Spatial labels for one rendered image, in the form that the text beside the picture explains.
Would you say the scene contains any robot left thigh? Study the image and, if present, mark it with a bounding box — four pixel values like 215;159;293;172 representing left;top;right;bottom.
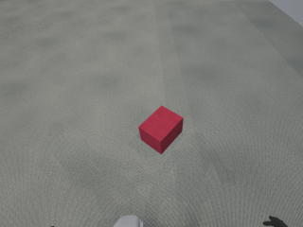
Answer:
113;215;144;227

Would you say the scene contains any robot right hand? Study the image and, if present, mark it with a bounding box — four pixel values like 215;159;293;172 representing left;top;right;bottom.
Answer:
263;216;288;227

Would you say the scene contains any carton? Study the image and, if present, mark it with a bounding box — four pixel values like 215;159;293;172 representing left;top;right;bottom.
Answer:
138;106;184;154

